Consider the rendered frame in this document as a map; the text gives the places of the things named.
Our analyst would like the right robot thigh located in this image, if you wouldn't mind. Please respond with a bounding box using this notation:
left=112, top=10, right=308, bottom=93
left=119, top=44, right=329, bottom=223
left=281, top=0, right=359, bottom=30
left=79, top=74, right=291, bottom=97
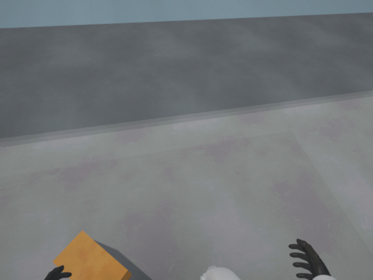
left=200, top=267, right=241, bottom=280

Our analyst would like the robot right hand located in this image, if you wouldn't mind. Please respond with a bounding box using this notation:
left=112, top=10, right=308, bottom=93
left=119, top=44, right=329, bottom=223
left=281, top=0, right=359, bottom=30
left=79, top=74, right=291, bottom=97
left=288, top=239, right=331, bottom=280

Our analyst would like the carton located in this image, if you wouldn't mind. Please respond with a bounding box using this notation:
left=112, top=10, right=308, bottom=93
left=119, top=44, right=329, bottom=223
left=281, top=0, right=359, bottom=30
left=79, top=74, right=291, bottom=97
left=53, top=231, right=132, bottom=280

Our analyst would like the robot left hand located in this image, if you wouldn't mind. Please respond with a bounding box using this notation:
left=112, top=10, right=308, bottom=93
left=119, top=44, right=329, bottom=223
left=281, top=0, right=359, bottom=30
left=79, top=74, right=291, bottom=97
left=44, top=265, right=72, bottom=280

